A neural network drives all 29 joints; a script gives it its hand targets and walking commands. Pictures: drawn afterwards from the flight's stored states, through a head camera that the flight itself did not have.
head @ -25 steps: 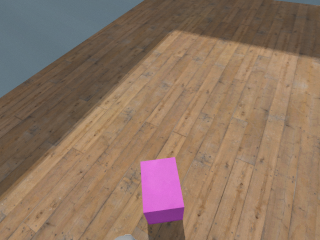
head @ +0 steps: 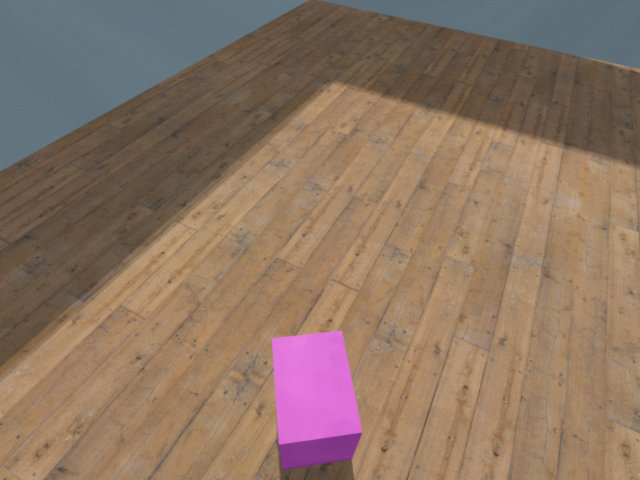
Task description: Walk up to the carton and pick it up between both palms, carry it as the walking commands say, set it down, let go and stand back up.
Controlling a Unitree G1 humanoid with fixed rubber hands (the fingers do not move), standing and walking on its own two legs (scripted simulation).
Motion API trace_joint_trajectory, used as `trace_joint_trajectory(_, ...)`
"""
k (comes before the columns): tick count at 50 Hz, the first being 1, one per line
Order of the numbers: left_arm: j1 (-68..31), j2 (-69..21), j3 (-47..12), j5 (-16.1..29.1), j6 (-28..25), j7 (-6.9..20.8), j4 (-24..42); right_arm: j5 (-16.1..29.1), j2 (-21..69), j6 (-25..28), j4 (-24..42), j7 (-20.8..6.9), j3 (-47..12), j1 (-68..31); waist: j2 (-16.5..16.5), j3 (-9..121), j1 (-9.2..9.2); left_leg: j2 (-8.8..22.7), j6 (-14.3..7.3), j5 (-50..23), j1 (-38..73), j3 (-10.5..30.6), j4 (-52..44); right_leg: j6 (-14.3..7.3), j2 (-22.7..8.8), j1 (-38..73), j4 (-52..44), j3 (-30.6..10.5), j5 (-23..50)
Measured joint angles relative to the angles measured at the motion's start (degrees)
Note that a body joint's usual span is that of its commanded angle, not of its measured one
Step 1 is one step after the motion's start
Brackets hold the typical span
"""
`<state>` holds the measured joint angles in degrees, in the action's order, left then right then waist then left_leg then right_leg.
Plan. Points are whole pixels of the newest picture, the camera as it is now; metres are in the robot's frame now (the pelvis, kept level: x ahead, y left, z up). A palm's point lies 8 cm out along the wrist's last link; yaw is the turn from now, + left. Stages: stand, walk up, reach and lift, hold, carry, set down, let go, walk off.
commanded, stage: walk up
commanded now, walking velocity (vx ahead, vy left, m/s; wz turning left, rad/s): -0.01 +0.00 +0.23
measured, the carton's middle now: (312, 399) +0.45 -0.02 -0.65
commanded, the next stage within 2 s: none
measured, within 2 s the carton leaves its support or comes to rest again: neither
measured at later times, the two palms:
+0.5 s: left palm out of the picture +0.00 +0.23 -0.14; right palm out of the picture +0.08 -0.24 -0.13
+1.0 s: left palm out of the picture -0.03 +0.18 -0.14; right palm out of the picture +0.01 -0.25 -0.15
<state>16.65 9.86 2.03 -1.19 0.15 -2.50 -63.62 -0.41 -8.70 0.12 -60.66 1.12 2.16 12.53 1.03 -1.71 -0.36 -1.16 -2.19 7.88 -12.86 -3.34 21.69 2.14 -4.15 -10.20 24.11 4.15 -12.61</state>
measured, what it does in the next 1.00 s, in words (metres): stands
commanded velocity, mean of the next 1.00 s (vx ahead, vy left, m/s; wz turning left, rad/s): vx -0.01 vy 0.00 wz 0.07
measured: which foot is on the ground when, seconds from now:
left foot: down 0.00-1.00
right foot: down 0.00-1.00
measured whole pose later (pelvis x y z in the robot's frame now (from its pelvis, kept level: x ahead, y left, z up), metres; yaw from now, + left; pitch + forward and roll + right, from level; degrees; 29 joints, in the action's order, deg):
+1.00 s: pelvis +0.01 -0.03 +0.00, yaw +3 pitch -2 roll +0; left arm 17.7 7.8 0.4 -0.7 -0.5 -2.0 -65.3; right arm -0.5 -8.6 0.2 -65.2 2.0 -0.1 16.9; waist -0.5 -1.9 0.6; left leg 2.0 0.9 10.6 -9.9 -2.1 22.3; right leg -0.7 -1.2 -6.9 21.8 6.2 -13.2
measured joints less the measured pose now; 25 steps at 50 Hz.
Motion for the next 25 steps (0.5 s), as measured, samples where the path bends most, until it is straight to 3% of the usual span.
trace_joint_trajectory(9, 0.7, 1.2, 0.7, -0.2, -0.4, -0.1, 3.6, -0.7, -3.8, -1.4, 2.5, -0.5, 1.4, 0.7, -2.6, -0.3, -0.04, 0.8, 1.4, 2.3, -5.1, 3.3, 6.5, -1.5, 0.7, -2.5, 3.6, 3.4, -2.3)
trace_joint_trajectory(13, 0.0, 1.1, 0.8, -0.1, -0.2, -0.2, 3.9, -0.9, -4.2, -1.7, 3.4, -0.8, 1.5, 0.3, -2.4, -0.4, 0.37, 1.6, 1.7, 8.5, -6.0, 2.1, 12.9, -1.6, 0.3, -2.1, 4.6, 4.5, -3.2)
trace_joint_trajectory(19, -2.0, 1.4, 0.6, 0.5, 0.8, 0.0, 3.9, -0.2, -2.5, -0.1, 4.1, -0.1, 0.4, -0.7, 0.1, -1.0, 1.0, 0.9, 0.7, 5.9, -2.5, 1.5, 8.2, -0.4, -0.4, -2.0, 6.4, 3.1, -5.7)
trace_joint_trajectory(25, -1.8, 1.0, 0.0, 0.4, 0.2, 0.8, 2.1, 0.2, -1.1, -0.2, 1.8, 0.7, -0.6, -1.5, -0.1, -0.1, 1.61, 1.2, 1.3, 3.5, 1.6, 1.3, 2.3, -1.1, 0.9, 2.0, -0.4, 2.0, -1.1)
